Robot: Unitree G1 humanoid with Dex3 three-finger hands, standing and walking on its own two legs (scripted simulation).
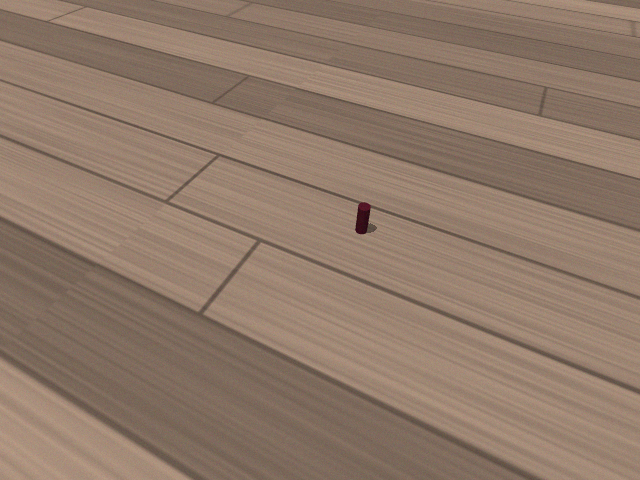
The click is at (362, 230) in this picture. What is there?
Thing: slim round
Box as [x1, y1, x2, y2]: [355, 202, 370, 233]
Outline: 365,202 362,202 358,205 355,230 358,233 364,233 367,227 370,206
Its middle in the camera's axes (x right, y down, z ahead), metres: +0.18 -0.10 +1.69
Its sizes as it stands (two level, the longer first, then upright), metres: 0.052 0.052 0.143
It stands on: the floor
